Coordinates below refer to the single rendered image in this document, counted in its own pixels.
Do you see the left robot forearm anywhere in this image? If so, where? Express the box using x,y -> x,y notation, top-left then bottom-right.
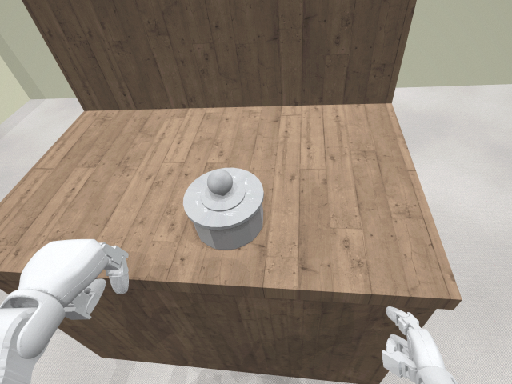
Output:
0,289 -> 65,384

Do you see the pot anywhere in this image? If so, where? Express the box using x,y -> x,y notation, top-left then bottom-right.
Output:
194,205 -> 263,250

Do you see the knob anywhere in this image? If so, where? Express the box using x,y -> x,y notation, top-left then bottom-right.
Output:
207,170 -> 233,195

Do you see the table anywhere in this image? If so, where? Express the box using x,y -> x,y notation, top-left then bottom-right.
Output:
0,0 -> 462,384

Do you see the right robot hand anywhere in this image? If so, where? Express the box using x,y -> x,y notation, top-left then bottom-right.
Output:
382,306 -> 446,383

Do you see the lid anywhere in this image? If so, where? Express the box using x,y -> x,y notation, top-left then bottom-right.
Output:
183,168 -> 264,230

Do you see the left robot hand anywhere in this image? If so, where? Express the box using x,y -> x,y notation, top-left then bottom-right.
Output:
18,239 -> 129,320

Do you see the right robot forearm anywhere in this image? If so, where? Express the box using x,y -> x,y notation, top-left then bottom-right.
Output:
416,366 -> 458,384

